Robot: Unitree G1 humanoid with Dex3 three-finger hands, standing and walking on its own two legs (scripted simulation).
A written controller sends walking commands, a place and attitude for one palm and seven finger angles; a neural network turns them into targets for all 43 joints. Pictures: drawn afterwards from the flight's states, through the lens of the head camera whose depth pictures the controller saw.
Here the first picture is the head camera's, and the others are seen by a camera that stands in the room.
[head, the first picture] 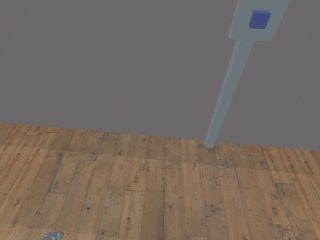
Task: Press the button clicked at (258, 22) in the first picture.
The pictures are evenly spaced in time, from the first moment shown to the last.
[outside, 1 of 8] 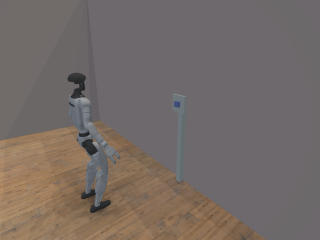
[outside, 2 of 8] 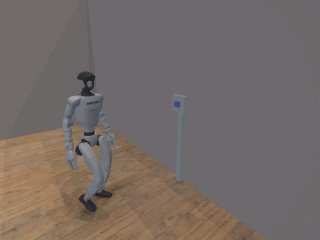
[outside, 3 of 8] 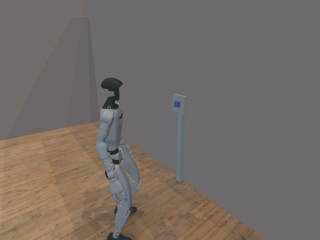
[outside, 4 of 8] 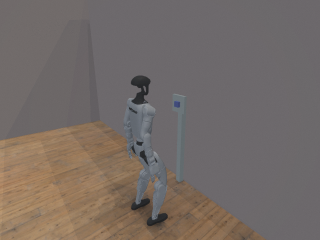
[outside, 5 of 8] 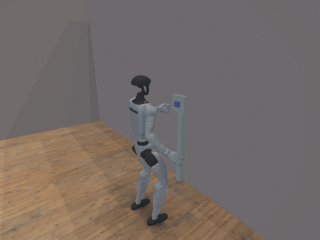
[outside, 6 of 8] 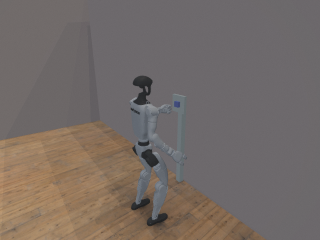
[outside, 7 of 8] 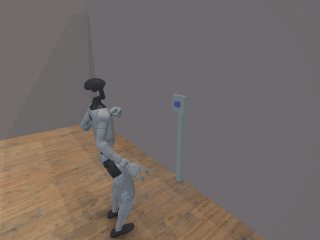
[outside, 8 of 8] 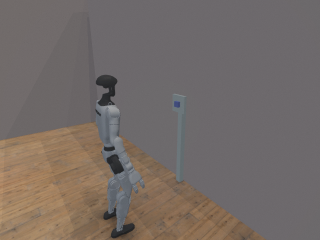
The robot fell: no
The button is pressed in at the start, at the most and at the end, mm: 0 12 0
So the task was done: yes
